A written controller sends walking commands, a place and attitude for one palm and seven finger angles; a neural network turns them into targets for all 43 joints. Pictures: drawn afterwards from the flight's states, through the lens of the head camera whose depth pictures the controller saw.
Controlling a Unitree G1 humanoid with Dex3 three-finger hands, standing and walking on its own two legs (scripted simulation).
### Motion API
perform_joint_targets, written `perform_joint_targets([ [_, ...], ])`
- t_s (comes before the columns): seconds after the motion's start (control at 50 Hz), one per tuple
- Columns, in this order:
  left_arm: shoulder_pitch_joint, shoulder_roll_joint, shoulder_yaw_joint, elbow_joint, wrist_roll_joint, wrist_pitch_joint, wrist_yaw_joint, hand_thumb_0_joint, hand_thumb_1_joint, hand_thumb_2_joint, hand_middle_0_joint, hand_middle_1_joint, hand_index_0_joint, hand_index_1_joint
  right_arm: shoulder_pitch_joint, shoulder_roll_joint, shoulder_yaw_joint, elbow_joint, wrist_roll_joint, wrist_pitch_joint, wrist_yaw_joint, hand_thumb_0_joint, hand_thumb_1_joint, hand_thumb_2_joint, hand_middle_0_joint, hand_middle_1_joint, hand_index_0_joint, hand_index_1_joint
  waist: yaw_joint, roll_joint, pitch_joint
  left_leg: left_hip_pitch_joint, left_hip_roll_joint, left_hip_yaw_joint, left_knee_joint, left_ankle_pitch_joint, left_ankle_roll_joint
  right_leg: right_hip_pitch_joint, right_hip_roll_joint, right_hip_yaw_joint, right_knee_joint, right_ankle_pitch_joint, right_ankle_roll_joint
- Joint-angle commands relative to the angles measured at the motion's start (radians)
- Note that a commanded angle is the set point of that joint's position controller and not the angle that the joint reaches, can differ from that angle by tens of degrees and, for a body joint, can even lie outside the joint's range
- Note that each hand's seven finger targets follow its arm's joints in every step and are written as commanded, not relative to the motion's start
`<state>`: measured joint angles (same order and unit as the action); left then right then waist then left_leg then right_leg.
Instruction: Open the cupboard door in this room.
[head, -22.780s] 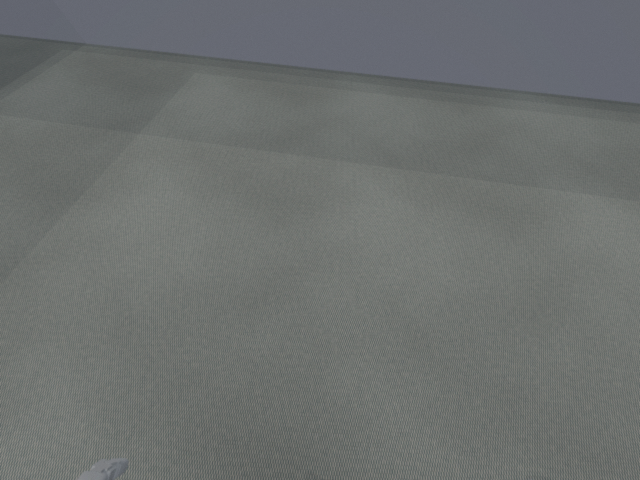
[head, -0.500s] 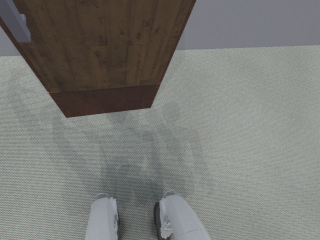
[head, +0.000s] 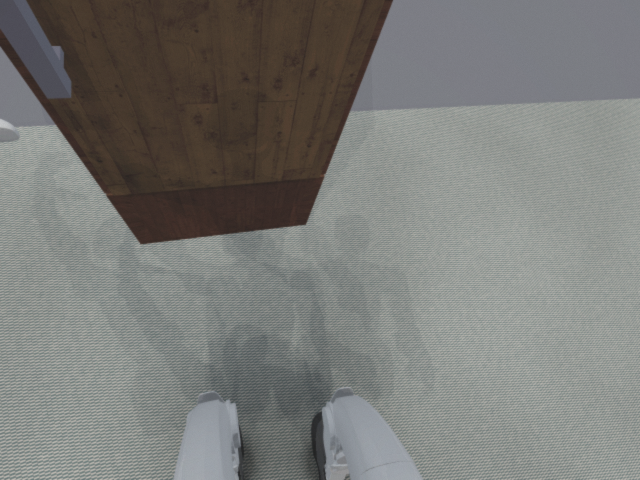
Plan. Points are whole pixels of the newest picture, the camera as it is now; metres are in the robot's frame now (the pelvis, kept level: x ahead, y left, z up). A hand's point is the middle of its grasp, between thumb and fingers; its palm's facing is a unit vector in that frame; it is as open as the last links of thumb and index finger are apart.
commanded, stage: slide the fingers in behind the handle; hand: left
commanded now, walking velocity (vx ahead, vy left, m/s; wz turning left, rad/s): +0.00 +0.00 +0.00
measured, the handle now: (30, 24) +0.59 +0.26 +0.08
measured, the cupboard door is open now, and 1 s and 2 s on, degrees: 0 0 0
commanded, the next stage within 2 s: close the thumb around the handle in 1.46 s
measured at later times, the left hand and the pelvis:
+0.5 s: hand (9, 65) +0.54 +0.27 +0.08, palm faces +0.08 -1.00 +0.00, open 14.0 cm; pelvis +0.00 +0.00 +0.00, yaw +0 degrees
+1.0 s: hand (48, 67) +0.54 +0.24 +0.08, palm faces +0.09 -1.00 +0.00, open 14.0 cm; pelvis +0.00 -0.01 +0.00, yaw +0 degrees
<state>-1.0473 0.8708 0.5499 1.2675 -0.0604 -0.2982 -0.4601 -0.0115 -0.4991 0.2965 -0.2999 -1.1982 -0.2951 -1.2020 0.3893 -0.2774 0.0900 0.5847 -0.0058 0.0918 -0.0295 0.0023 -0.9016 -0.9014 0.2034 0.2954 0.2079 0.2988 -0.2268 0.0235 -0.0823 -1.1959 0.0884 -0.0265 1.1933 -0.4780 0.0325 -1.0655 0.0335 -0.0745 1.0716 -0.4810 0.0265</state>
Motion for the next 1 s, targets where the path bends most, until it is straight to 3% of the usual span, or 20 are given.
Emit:
perform_joint_targets([
  [0.0,-0.421,0.269,0.005,-0.215,-0.033,-0.067,0.002,0.000,-0.500,0.300,-0.300,-1.200,-0.300,-1.200,0.210,-0.218,-0.080,-0.011,-0.004,-0.008,-0.019,0.000,-0.900,-0.900,0.200,0.300,0.200,0.300,-0.007,0.268,-0.534,0.597,-0.017,-0.071,-0.105,0.439,0.001,0.046,0.043,0.007,-0.103,0.266,-0.045],
  [0.02,-0.413,0.281,0.010,-0.220,-0.022,-0.065,0.007,0.000,-0.500,0.300,-0.300,-1.200,-0.300,-1.200,0.212,-0.220,-0.081,-0.009,-0.005,-0.006,-0.018,0.000,-0.900,-0.900,0.200,0.300,0.200,0.300,0.003,0.302,-0.551,0.630,-0.015,-0.077,-0.111,0.450,-0.006,0.030,0.042,0.003,-0.102,0.258,-0.047],
  [0.1,-0.450,0.249,-0.010,-0.228,-0.018,-0.062,0.031,0.000,-0.500,0.300,-0.300,-1.200,-0.300,-1.200,0.212,-0.216,-0.081,-0.002,-0.009,-0.011,-0.017,0.000,-0.900,-0.900,0.200,0.300,0.200,0.300,-0.014,0.297,-0.545,0.629,-0.014,-0.082,-0.104,0.441,-0.003,0.006,0.041,0.004,-0.100,0.250,-0.047],
  [0.2,-0.415,0.282,0.029,-0.235,-0.010,-0.062,0.056,0.000,-0.500,0.300,-0.300,-1.200,-0.300,-1.200,0.221,-0.216,-0.081,-0.003,-0.013,-0.011,-0.011,0.000,-0.900,-0.900,0.200,0.300,0.200,0.300,0.007,0.284,-0.578,0.630,-0.016,-0.081,-0.106,0.470,-0.004,0.052,0.042,0.003,-0.097,0.273,-0.048],
  [0.24,-0.426,0.237,-0.006,-0.255,-0.003,-0.060,0.062,0.000,-0.500,0.300,-0.300,-1.200,-0.300,-1.200,0.216,-0.208,-0.085,-0.004,-0.014,-0.010,-0.005,0.000,-0.900,-0.900,0.200,0.300,0.200,0.300,0.004,0.313,-0.588,0.653,-0.015,-0.077,-0.107,0.479,-0.008,0.045,0.042,0.004,-0.100,0.279,-0.045],
  [0.28,-0.411,0.262,0.015,-0.236,-0.004,-0.054,0.072,0.000,-0.500,0.300,-0.300,-1.200,-0.300,-1.200,0.219,-0.213,-0.083,-0.004,-0.013,-0.009,-0.006,0.000,-0.900,-0.900,0.200,0.300,0.200,0.300,0.003,0.260,-0.559,0.612,-0.015,-0.076,-0.116,0.446,-0.005,0.066,0.042,0.003,-0.105,0.268,-0.043],
  [0.32,-0.433,0.232,-0.005,-0.263,-0.004,-0.060,0.078,0.000,-0.500,0.300,-0.300,-1.200,-0.300,-1.200,0.220,-0.209,-0.085,-0.004,-0.014,-0.010,-0.004,0.000,-0.900,-0.900,0.200,0.300,0.200,0.300,0.001,0.294,-0.573,0.645,-0.014,-0.077,-0.119,0.468,-0.007,0.054,0.043,0.003,-0.105,0.275,-0.044],
  [0.36,-0.427,0.197,-0.020,-0.246,-0.009,-0.060,0.086,0.000,-0.500,0.300,-0.300,-1.200,-0.300,-1.200,0.220,-0.206,-0.088,0.001,-0.015,-0.013,-0.001,0.000,-0.900,-0.900,0.200,0.300,0.200,0.300,-0.008,0.262,-0.547,0.634,-0.015,-0.077,-0.122,0.442,-0.006,0.050,0.044,0.002,-0.114,0.264,-0.043],
  [0.4,-0.413,0.208,-0.003,-0.246,-0.011,-0.068,0.092,0.000,-0.500,0.300,-0.300,-1.200,-0.300,-1.200,0.224,-0.206,-0.087,-0.001,-0.017,-0.013,0.000,0.000,-0.900,-0.900,0.200,0.300,0.200,0.300,0.005,0.280,-0.561,0.630,-0.018,-0.075,-0.121,0.454,-0.005,0.061,0.045,0.005,-0.107,0.272,-0.048],
  [0.46,-0.412,0.153,-0.039,-0.221,-0.012,-0.064,0.101,0.000,-0.500,0.300,-0.300,-1.200,-0.300,-1.200,0.224,-0.203,-0.089,0.003,-0.016,-0.015,0.001,0.000,-0.900,-0.900,0.200,0.300,0.200,0.300,-0.013,0.230,-0.520,0.604,-0.019,-0.071,-0.128,0.417,-0.002,0.059,0.043,0.006,-0.120,0.257,-0.041],
  [0.48,-0.400,0.172,-0.024,-0.207,-0.011,-0.063,0.105,0.000,-0.500,0.300,-0.300,-1.200,-0.300,-1.200,0.222,-0.206,-0.088,0.002,-0.016,-0.015,0.000,0.000,-0.900,-0.900,0.200,0.300,0.200,0.300,-0.007,0.220,-0.512,0.580,-0.019,-0.066,-0.130,0.394,-0.002,0.070,0.043,0.007,-0.121,0.248,-0.041],
  [0.5,-0.410,0.195,-0.008,-0.219,-0.012,-0.070,0.108,0.000,-0.500,0.300,-0.300,-1.200,-0.300,-1.200,0.225,-0.207,-0.086,0.002,-0.016,-0.016,-0.001,0.000,-0.900,-0.900,0.200,0.300,0.200,0.300,-0.001,0.238,-0.523,0.589,-0.021,-0.066,-0.130,0.413,-0.002,0.079,0.042,0.009,-0.115,0.259,-0.045],
  [0.56,-0.422,0.139,-0.040,-0.253,-0.009,-0.083,0.120,0.000,-0.500,0.300,-0.300,-1.200,-0.300,-1.200,0.229,-0.199,-0.094,0.007,-0.021,-0.016,0.004,0.000,-0.900,-0.900,0.200,0.300,0.200,0.300,-0.005,0.258,-0.550,0.634,-0.020,-0.068,-0.128,0.443,-0.005,0.065,0.042,0.008,-0.116,0.273,-0.044],
  [0.6,-0.390,0.183,0.006,-0.256,-0.014,-0.093,0.128,0.000,-0.500,0.300,-0.300,-1.200,-0.300,-1.200,0.234,-0.203,-0.095,0.006,-0.023,-0.015,0.006,0.000,-0.900,-0.900,0.200,0.300,0.200,0.300,0.015,0.254,-0.571,0.638,-0.021,-0.070,-0.129,0.477,-0.008,0.092,0.043,0.007,-0.108,0.296,-0.048],
  [0.62,-0.398,0.145,-0.022,-0.267,-0.014,-0.095,0.128,0.000,-0.500,0.300,-0.300,-1.200,-0.300,-1.200,0.230,-0.198,-0.096,0.005,-0.021,-0.014,0.009,0.000,-0.900,-0.900,0.200,0.300,0.200,0.300,0.008,0.248,-0.579,0.646,-0.021,-0.068,-0.129,0.481,-0.007,0.093,0.044,0.008,-0.110,0.304,-0.044],
  [0.68,-0.372,0.130,-0.029,-0.237,-0.010,-0.088,0.139,0.000,-0.500,0.300,-0.300,-1.200,-0.300,-1.200,0.225,-0.196,-0.096,0.004,-0.017,-0.010,0.011,0.000,-0.900,-0.900,0.200,0.300,0.200,0.300,0.009,0.219,-0.531,0.599,-0.024,-0.055,-0.136,0.440,-0.004,0.112,0.043,0.010,-0.119,0.295,-0.042],
  [0.74,-0.416,0.097,-0.050,-0.261,-0.006,-0.100,0.154,0.000,-0.500,0.300,-0.300,-1.200,-0.300,-1.200,0.225,-0.192,-0.100,0.009,-0.019,-0.011,0.012,0.000,-0.900,-0.900,0.200,0.300,0.200,0.300,-0.003,0.233,-0.542,0.622,-0.025,-0.059,-0.132,0.435,-0.005,0.088,0.042,0.012,-0.119,0.283,-0.042],
  [0.84,-0.412,0.137,-0.018,-0.233,-0.001,-0.113,0.171,0.000,-0.500,0.300,-0.300,-1.200,-0.300,-1.200,0.223,-0.195,-0.098,0.013,-0.021,-0.016,0.009,0.000,-0.900,-0.900,0.200,0.300,0.200,0.300,0.003,0.219,-0.543,0.584,-0.028,-0.051,-0.125,0.421,-0.002,0.116,0.040,0.020,-0.116,0.289,-0.042],
  [0.86,-0.427,0.104,-0.049,-0.242,-0.003,-0.113,0.169,0.000,-0.500,0.300,-0.300,-1.200,-0.300,-1.200,0.218,-0.191,-0.097,0.014,-0.021,-0.018,0.011,0.000,-0.900,-0.900,0.200,0.300,0.200,0.300,-0.009,0.219,-0.540,0.580,-0.030,-0.047,-0.123,0.418,0.001,0.120,0.040,0.023,-0.117,0.299,-0.039],
  [0.98,-0.428,0.075,-0.062,-0.249,-0.009,-0.108,0.169,0.000,-0.500,0.300,-0.300,-1.200,-0.300,-1.200,0.218,-0.190,-0.101,0.014,-0.022,-0.015,0.013,0.000,-0.900,-0.900,0.200,0.300,0.200,0.300,-0.005,0.226,-0.550,0.597,-0.030,-0.051,-0.123,0.431,-0.003,0.117,0.039,0.019,-0.115,0.306,-0.041],
])
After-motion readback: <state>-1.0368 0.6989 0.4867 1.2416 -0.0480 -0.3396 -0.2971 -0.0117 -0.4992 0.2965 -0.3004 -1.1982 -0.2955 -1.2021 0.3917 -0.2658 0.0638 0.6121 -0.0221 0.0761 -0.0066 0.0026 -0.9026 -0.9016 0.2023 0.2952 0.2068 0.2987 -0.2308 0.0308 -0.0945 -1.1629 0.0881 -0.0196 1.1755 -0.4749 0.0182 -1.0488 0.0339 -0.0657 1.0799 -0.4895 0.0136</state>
